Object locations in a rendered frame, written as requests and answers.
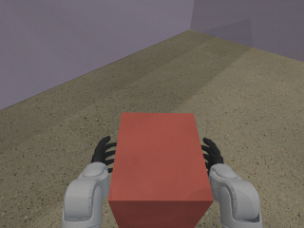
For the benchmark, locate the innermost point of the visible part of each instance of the robot left hand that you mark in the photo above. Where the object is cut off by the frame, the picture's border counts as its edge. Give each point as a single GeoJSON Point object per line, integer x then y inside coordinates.
{"type": "Point", "coordinates": [100, 155]}

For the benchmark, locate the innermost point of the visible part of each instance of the left robot forearm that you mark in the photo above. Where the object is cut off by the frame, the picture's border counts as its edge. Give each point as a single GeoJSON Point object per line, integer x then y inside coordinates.
{"type": "Point", "coordinates": [83, 199]}

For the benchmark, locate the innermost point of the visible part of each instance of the robot right hand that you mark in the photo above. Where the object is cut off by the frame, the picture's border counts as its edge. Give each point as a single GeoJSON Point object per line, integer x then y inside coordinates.
{"type": "Point", "coordinates": [214, 156]}

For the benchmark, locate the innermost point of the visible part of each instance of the right robot forearm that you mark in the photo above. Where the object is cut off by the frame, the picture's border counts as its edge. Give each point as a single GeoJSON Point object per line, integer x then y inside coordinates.
{"type": "Point", "coordinates": [239, 202]}

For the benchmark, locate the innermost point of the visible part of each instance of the carton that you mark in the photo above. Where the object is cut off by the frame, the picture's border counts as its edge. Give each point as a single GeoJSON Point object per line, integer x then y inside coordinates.
{"type": "Point", "coordinates": [159, 177]}

